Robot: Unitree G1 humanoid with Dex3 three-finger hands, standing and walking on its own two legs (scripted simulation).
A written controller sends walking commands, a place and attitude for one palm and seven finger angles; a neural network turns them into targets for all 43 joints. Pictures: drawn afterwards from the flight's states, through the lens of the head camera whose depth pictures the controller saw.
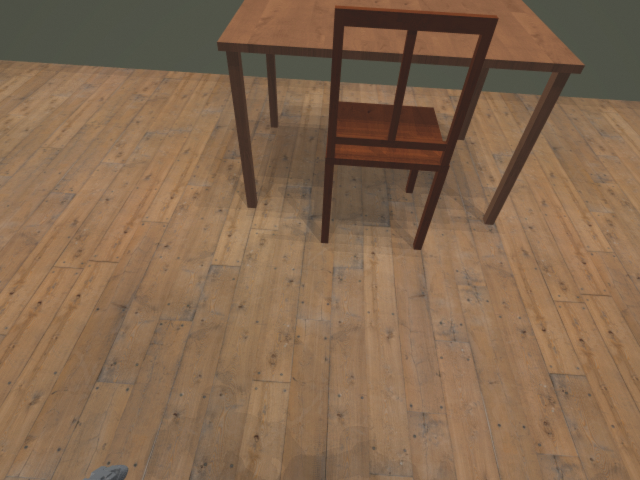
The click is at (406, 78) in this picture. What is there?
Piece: chair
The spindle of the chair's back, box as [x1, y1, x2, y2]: [388, 30, 416, 140]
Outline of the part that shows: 407,30 388,132 388,139 394,140 416,35 416,31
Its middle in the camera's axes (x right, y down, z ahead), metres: +0.24 -0.45 +1.18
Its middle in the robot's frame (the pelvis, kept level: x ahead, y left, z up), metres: +1.19 -0.18 -0.06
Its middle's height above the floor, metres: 0.70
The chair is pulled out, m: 0.00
